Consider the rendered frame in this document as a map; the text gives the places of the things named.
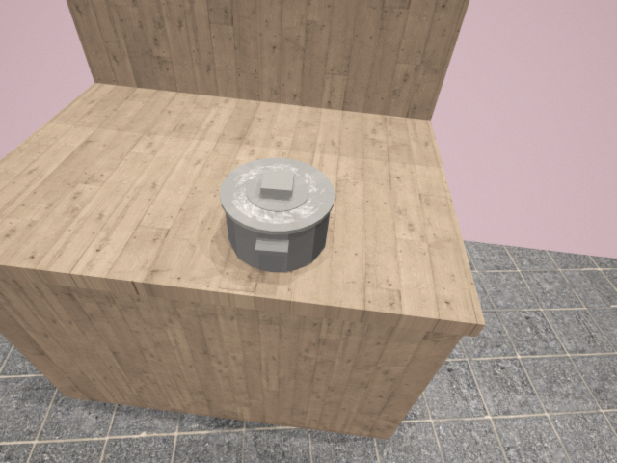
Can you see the table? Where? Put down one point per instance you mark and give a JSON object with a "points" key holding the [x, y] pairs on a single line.
{"points": [[117, 278]]}

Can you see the knob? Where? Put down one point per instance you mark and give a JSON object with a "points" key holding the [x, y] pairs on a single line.
{"points": [[277, 183]]}

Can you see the lid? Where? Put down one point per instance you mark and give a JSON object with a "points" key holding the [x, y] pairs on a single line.
{"points": [[311, 202]]}

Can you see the pot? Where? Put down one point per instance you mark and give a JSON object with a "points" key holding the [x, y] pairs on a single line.
{"points": [[277, 252]]}

